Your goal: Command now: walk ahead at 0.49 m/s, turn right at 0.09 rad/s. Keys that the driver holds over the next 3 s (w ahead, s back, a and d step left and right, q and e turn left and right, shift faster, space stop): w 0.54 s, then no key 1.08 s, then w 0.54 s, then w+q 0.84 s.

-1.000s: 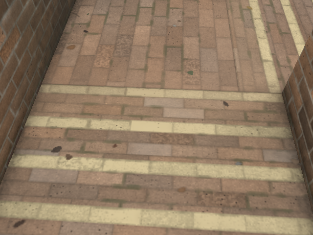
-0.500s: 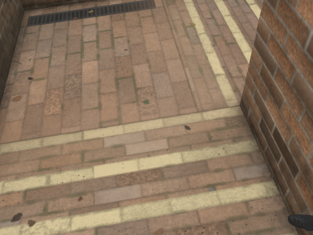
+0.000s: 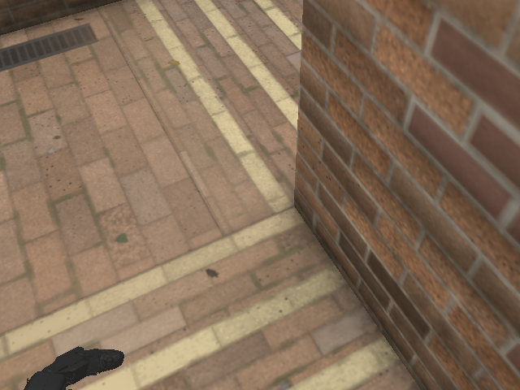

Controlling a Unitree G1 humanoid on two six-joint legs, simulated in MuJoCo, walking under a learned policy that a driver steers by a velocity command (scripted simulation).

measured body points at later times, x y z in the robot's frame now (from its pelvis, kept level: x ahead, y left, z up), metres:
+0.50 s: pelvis +0.28 +0.07 +0.00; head +0.30 +0.06 +0.45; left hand +0.26 +0.40 -0.10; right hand +0.51 -0.17 -0.08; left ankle +0.41 +0.18 -0.73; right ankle +0.12 -0.10 -0.73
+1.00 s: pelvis +0.47 +0.14 +0.01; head +0.49 +0.13 +0.46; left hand +0.62 +0.40 -0.10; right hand +0.54 -0.13 -0.13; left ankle +0.41 +0.18 -0.73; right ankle +0.55 +0.01 -0.73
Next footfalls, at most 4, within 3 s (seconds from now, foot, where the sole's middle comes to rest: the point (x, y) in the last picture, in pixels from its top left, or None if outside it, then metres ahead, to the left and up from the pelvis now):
0.50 left None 0.45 0.19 -0.76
0.98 right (253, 331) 0.59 0.01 -0.76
2.04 right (249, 283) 0.73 0.01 -0.76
2.62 left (144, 199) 1.06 0.31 -0.76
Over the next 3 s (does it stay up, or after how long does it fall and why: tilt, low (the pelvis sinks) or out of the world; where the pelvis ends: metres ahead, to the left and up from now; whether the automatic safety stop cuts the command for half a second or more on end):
stays up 1.12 0.25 0.02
